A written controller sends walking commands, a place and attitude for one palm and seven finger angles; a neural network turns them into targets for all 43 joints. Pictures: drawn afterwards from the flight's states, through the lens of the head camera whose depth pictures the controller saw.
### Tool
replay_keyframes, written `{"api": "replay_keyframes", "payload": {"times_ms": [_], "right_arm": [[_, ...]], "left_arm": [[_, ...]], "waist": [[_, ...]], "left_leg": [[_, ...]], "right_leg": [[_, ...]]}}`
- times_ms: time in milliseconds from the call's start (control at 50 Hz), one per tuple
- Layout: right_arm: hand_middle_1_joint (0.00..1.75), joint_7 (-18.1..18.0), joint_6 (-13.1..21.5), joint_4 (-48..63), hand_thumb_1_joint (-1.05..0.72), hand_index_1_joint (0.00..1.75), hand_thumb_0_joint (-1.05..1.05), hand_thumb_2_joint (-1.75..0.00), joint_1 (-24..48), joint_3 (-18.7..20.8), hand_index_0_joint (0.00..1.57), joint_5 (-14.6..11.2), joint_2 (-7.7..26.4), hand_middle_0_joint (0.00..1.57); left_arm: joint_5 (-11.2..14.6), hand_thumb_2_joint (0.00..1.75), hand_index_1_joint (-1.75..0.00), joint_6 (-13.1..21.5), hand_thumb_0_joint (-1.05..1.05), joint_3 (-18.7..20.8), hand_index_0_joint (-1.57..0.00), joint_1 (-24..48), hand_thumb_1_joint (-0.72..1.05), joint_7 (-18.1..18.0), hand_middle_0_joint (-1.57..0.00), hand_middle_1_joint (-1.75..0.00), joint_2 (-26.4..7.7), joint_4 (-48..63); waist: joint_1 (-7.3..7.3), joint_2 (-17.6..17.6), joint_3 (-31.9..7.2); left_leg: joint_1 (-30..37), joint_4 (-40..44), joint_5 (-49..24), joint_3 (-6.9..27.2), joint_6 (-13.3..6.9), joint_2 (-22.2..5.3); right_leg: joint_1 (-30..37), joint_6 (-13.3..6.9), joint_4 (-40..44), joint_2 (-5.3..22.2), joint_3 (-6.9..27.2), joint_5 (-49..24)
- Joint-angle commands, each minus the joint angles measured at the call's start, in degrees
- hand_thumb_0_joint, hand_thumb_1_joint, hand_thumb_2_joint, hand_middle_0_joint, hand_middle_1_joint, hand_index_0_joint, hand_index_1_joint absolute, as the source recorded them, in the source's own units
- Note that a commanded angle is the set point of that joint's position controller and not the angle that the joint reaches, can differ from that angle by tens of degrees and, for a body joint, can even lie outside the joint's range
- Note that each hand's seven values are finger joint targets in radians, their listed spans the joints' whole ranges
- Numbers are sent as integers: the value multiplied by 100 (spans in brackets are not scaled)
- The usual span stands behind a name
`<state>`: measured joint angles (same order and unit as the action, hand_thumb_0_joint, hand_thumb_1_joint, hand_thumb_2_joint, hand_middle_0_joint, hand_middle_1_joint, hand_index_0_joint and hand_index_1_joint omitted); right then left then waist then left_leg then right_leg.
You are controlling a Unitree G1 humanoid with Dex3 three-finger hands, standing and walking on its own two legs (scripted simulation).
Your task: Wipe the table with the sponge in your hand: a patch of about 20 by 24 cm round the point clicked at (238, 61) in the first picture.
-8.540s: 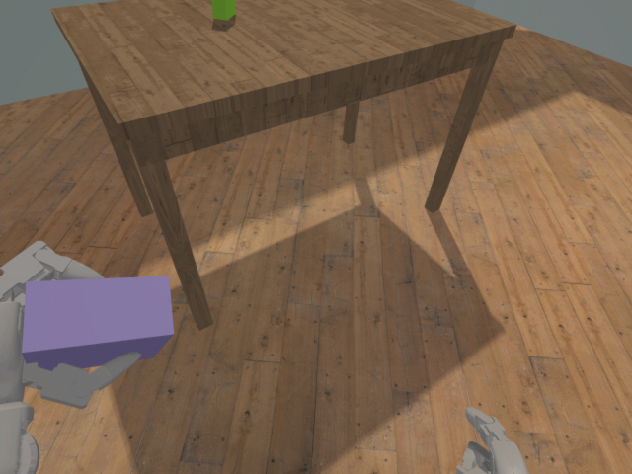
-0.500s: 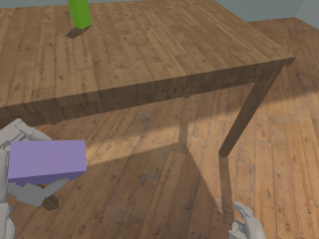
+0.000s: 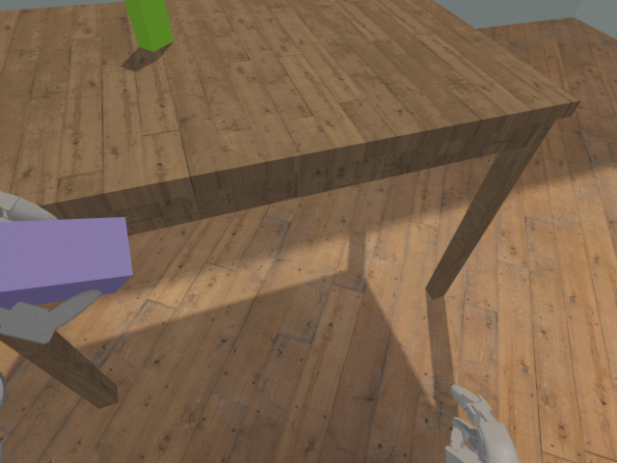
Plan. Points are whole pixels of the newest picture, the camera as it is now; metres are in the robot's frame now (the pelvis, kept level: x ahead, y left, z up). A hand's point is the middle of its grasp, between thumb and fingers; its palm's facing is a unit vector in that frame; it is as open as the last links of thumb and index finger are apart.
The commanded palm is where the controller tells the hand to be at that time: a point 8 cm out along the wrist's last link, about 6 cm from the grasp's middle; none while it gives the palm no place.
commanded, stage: look again from close up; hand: left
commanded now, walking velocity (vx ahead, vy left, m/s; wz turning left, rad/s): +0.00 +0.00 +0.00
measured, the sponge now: (77, 262) +0.26 +0.25 +0.17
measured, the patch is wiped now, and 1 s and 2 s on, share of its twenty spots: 0.00 0.00 0.00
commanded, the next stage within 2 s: shuffle to correct the standing spot in 0.06 s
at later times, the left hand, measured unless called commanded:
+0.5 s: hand (66, 235) +0.29 +0.28 +0.17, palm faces +0.39 -0.85 -0.35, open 10.0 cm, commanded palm +0.23 +0.32 +0.18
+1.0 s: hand (29, 167) +0.38 +0.37 +0.17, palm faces +0.38 -0.81 -0.44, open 10.0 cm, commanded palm +0.31 +0.39 +0.18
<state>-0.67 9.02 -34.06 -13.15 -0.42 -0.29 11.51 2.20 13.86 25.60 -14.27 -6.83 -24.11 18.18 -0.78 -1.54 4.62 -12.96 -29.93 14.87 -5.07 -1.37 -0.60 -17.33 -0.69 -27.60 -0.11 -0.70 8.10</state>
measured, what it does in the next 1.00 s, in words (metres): walks ahead: left foot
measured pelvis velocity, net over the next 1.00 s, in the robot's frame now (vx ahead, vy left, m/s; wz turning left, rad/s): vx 0.14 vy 0.12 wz -0.05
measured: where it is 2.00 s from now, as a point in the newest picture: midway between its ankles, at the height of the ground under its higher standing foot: (242, 452)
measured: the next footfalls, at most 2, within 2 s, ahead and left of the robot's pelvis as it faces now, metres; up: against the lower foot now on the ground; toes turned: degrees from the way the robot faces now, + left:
left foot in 0.90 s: +0.26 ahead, +0.25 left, +0.00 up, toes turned +1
right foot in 1.16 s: +0.21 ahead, +0.06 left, +0.00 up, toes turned -8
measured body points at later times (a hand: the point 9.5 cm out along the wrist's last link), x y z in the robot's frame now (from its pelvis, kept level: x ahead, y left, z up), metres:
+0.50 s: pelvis +0.07 +0.04 -0.01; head +0.07 +0.06 +0.44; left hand +0.26 +0.32 +0.19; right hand +0.26 -0.19 -0.07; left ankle +0.02 +0.10 -0.73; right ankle +0.08 -0.11 -0.73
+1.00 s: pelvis +0.14 +0.12 -0.03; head +0.17 +0.15 +0.42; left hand +0.36 +0.41 +0.19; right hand +0.29 -0.12 -0.10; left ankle +0.22 +0.25 -0.73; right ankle +0.11 -0.02 -0.69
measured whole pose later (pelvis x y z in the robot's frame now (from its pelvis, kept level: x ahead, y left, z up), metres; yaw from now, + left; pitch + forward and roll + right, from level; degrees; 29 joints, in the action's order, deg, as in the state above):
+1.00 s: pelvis +0.14 +0.12 -0.03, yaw -3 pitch -4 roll +0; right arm -1.5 5.9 -33.8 -11.5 2.1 -0.1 9.7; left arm 0.8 14.8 26.5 -19.9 -6.0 -25.8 29.1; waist -0.4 -3.4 7.7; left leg -22.7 -43.7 16.9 -2.9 0.5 -3.5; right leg -21.3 0.7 -61.4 3.1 0.5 31.4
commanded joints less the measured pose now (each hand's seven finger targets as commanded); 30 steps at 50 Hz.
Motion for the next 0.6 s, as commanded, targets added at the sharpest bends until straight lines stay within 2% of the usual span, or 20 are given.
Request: {"api": "replay_keyframes", "payload": {"times_ms": [0,20,40,60,80,120,140,160,240,320,340,380,420,440,480,500,520,540,560,580], "right_arm": [[30,120,381,1064,-90,30,0,-90,567,186,20,-126,638,20],[30,91,369,1074,-90,30,0,-90,521,208,20,-124,655,20],[30,58,353,1078,-90,30,0,-90,517,222,20,-110,687,20],[30,15,344,1114,-90,30,0,-90,513,217,20,-87,660,20],[30,-17,337,1117,-90,30,0,-90,485,214,20,-70,659,20],[30,-74,347,1098,-90,30,0,-90,500,207,20,-28,665,20],[30,-106,355,1098,-90,30,0,-90,581,187,20,5,667,20],[30,-120,366,1072,-90,30,0,-90,578,178,20,37,671,20],[30,-94,428,1103,-90,30,0,-90,561,195,20,93,680,20],[30,-50,356,1087,-90,30,0,-90,497,235,20,78,714,20],[30,-46,343,1093,-90,30,0,-90,508,248,20,73,733,20],[30,-36,220,1077,-90,30,0,-90,436,250,20,51,724,20],[30,-22,92,1101,-90,30,0,-90,436,271,20,13,735,20],[30,-37,54,1127,-90,30,0,-90,462,269,20,-11,745,20],[30,-25,-40,1169,-90,30,0,-90,426,279,20,-52,787,20],[30,-13,-56,1202,-90,30,0,-90,406,277,20,-53,772,20],[30,15,-52,1216,-90,30,0,-90,351,290,20,-20,734,20],[30,43,1,1255,-90,30,0,-90,421,270,20,5,704,20],[30,68,7,1212,-90,30,0,-90,365,281,20,52,714,20],[30,99,6,1255,-90,30,0,-90,395,281,20,42,735,20]], "left_arm": [[30,130,-160,353,0,-128,-120,-813,10,93,-120,-160,-392,1533],[33,130,-160,314,0,29,-120,-825,10,60,-120,-160,-509,1405],[31,130,-160,297,0,369,-120,-644,10,10,-120,-160,-853,1448],[41,130,-160,305,0,354,-120,-529,10,10,-120,-160,-757,1373],[42,130,-160,312,0,407,-120,-382,10,11,-120,-160,-777,1351],[29,130,-160,360,0,402,-120,68,10,12,-120,-160,-799,1561],[22,130,-160,384,0,479,-120,465,10,4,-120,-160,-985,1866],[-11,130,-160,415,0,304,-120,512,10,8,-120,-160,-838,1858],[-30,130,-160,384,0,-147,-120,531,10,28,-120,-160,-513,2174],[-47,130,-160,358,0,-172,-120,55,10,-5,-120,-160,-421,2009],[-21,130,-160,352,0,-44,-120,-45,10,-14,-120,-160,-501,1924],[-7,130,-160,354,0,89,-120,-248,10,-34,-120,-160,-552,1735],[40,130,-160,356,0,225,-120,-337,10,-28,-120,-160,-615,1679],[85,130,-160,350,0,378,-120,-354,10,-27,-120,-160,-714,1638],[120,130,-160,349,0,350,-120,-358,10,4,-120,-160,-670,1817],[130,130,-160,339,0,298,-120,-333,10,38,-120,-160,-641,1937],[127,130,-160,340,0,275,-120,-276,10,58,-120,-160,-661,2079],[117,130,-160,342,0,312,-120,-62,10,69,-120,-160,-754,2293],[67,130,-160,326,0,169,-120,-70,10,61,-120,-160,-617,2302],[50,130,-160,288,0,43,-120,-54,10,58,-120,-160,-499,2310]], "waist": [[-248,299,-752],[-234,-112,-739],[-211,-127,-665],[-165,-361,-696],[-145,-395,-698],[-99,-39,-740],[-77,453,-672],[-62,739,-818],[-28,947,-984],[-17,423,-988],[12,399,-929],[28,5,-947],[68,-90,-990],[108,103,-902],[138,713,-1007],[164,1128,-918],[193,1352,-811],[210,1495,-696],[224,1262,-718],[162,1051,-704]], "left_leg": [[-1211,1376,589,709,-78,-652],[-1163,1317,634,709,-71,-621],[-960,1325,489,607,-8,-530],[-958,1269,498,658,-25,-531],[-816,1208,439,628,-4,-448],[-489,1111,281,559,2,-337],[-295,1131,119,477,36,-298],[-370,1096,292,511,-22,-330],[-34,694,602,382,-152,-180],[-283,133,372,447,-191,-74],[-208,-41,66,326,-126,-13],[-393,-319,-212,363,-83,-25],[-328,-502,-604,323,-39,-57],[-149,-410,-959,286,14,-85],[367,35,-2089,792,-2,-484],[919,256,-2802,1035,-28,-737],[1496,298,-3369,1261,-98,-946],[1884,279,-3852,1281,-103,-1043],[1844,104,-4088,1240,-94,-1028],[1484,-140,-4167,890,-28,-932]], "right_leg": [[1472,67,-112,131,114,436],[1390,74,8,131,173,480],[1207,76,120,79,198,479],[1197,74,178,156,186,519],[1091,57,282,146,269,505],[921,12,452,187,417,414],[772,-4,445,152,431,276],[976,-38,332,223,335,349],[755,-213,292,257,487,795],[826,-369,211,460,705,792],[724,-460,151,506,840,543],[856,-546,-73,614,848,120],[828,-598,-359,657,867,-458],[640,-559,-624,572,754,-837],[195,-291,-1511,156,84,-890],[-487,-129,-1903,-23,-254,-32],[-1164,-60,-2011,-115,-529,1003],[-1590,-72,-2040,-150,-624,1562],[-1462,-136,-1794,-111,-710,1710],[-947,-192,-1336,-143,-849,1554]]}}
